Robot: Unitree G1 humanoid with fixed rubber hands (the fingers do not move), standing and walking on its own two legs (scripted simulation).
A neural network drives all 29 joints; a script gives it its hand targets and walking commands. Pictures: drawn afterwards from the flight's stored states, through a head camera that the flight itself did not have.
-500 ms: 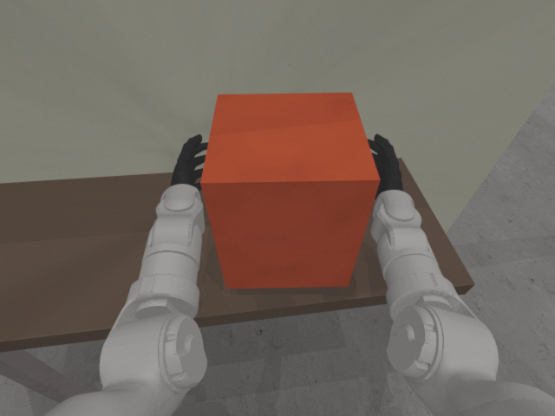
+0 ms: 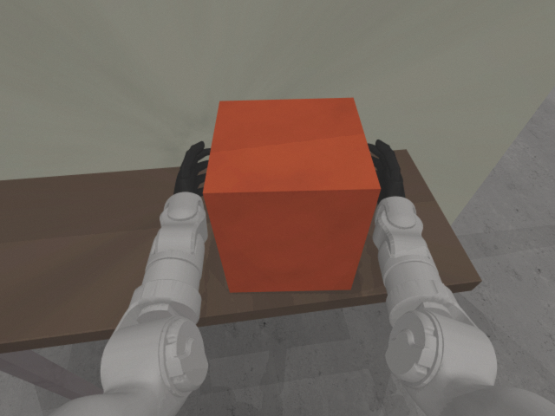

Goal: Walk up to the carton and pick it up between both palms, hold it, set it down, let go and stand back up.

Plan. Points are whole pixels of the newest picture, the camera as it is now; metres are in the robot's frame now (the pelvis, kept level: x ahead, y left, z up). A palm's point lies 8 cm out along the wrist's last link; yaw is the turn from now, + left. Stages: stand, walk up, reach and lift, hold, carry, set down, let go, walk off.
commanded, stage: set down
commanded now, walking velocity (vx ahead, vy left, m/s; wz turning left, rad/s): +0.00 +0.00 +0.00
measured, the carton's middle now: (288, 200) +0.43 +0.00 +0.05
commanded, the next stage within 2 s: none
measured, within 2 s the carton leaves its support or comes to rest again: rests again in 0.28 s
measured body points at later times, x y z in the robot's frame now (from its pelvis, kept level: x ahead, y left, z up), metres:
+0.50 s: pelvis +0.00 +0.00 +0.00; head +0.03 +0.01 +0.45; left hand +0.42 +0.15 +0.08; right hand +0.42 -0.16 +0.09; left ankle -0.02 +0.12 -0.75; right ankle -0.03 -0.10 -0.75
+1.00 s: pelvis +0.00 +0.00 +0.00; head +0.03 +0.02 +0.45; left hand +0.42 +0.15 +0.08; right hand +0.41 -0.16 +0.08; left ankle -0.02 +0.12 -0.75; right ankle -0.03 -0.10 -0.75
